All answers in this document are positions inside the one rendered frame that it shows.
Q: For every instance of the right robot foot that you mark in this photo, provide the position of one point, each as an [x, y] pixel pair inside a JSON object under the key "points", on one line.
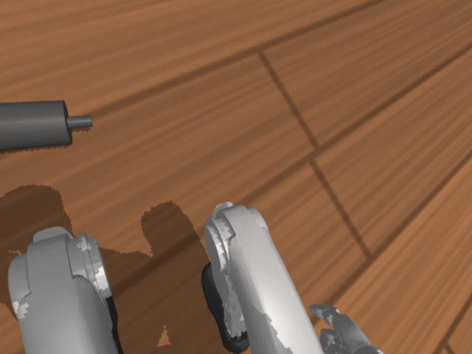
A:
{"points": [[234, 345]]}

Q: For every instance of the left robot foot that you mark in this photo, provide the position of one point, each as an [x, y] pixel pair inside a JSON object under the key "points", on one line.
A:
{"points": [[114, 318]]}

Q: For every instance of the bottle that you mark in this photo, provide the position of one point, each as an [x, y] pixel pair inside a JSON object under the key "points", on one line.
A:
{"points": [[37, 124]]}

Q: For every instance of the right robot hand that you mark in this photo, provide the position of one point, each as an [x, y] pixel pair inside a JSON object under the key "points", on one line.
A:
{"points": [[346, 337]]}

